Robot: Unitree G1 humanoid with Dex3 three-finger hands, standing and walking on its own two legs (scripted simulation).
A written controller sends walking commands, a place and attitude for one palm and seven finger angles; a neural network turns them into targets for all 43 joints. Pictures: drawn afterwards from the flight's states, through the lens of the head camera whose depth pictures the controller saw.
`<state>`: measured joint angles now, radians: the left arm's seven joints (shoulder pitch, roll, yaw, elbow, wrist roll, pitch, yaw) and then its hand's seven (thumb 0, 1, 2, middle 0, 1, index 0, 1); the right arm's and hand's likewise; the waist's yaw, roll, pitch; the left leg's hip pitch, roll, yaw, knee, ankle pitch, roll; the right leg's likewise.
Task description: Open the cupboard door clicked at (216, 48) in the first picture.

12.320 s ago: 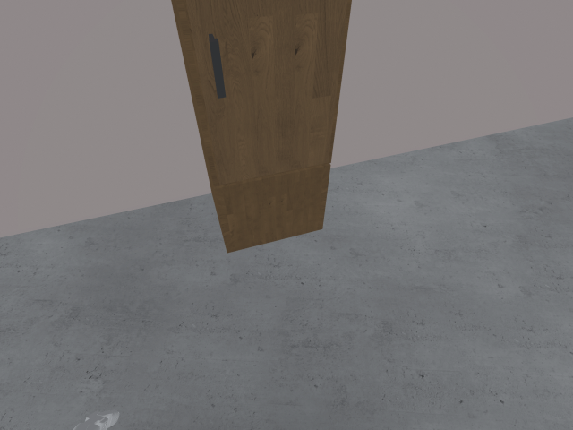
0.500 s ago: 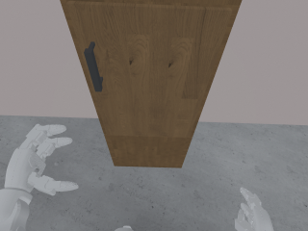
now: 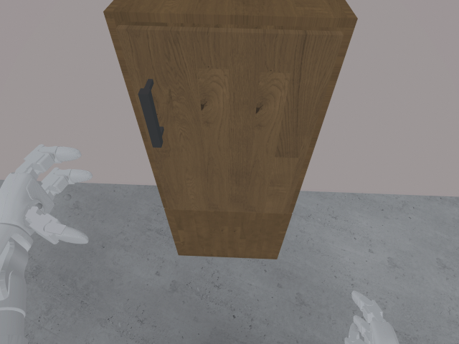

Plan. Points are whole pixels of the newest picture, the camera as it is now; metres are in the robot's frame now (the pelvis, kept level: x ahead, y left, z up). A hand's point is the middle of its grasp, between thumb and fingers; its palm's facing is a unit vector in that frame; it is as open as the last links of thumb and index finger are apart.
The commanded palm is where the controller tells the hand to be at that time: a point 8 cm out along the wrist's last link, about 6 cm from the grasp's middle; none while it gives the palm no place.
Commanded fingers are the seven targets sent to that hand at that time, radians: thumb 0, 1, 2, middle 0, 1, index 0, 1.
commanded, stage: raise the hand with hooked fingers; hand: left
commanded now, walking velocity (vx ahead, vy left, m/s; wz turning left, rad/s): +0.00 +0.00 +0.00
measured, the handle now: (153, 114) +0.55 +0.21 +0.09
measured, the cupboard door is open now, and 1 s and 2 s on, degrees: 0 0 0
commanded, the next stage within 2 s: move the hooked fingers beside the handle in 0.42 s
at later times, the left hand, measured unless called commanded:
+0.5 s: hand (87, 201) +0.30 +0.25 +0.11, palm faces +0.06 -1.00 -0.03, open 14.0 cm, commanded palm +0.27 +0.30 +0.11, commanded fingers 0.00 -0.50 0.30 -0.30 -1.20 -0.30 -1.20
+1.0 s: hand (92, 173) +0.36 +0.27 +0.11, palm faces +0.05 -1.00 +0.00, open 14.0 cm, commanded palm +0.33 +0.32 +0.11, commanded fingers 0.00 -0.50 0.30 -0.30 -1.20 -0.30 -1.20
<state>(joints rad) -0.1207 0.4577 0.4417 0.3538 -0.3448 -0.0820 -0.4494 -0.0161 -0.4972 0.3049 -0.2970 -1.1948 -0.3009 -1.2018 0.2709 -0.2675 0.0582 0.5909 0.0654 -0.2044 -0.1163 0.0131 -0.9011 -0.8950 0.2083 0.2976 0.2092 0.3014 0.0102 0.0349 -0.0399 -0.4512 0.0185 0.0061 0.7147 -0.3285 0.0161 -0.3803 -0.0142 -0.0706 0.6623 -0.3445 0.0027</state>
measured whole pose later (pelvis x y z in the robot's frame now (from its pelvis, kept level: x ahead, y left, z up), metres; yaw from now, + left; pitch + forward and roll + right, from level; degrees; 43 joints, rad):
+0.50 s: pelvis +0.00 -0.02 +0.00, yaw -1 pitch +3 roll -1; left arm -0.09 0.41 0.44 0.36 -0.35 -0.11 -0.45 -0.02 -0.50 0.30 -0.30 -1.20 -0.30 -1.20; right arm 0.26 -0.27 0.04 0.59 0.06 -0.19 -0.11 0.01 -0.90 -0.90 0.21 0.30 0.21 0.30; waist 0.01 0.04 -0.04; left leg -0.43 0.04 0.01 0.68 -0.32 -0.01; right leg -0.38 0.00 -0.06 0.66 -0.35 -0.02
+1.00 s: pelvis +0.00 -0.01 +0.00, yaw -2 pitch +6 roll -1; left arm -0.33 0.50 0.49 0.66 -0.31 -0.16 -0.49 -0.02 -0.50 0.30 -0.30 -1.20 -0.30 -1.20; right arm 0.31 -0.29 0.03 0.60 0.06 -0.14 -0.10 0.01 -0.90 -0.90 0.21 0.30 0.21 0.30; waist -0.03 0.02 -0.05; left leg -0.50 0.04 0.03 0.72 -0.33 0.00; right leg -0.45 0.01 -0.05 0.69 -0.35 -0.01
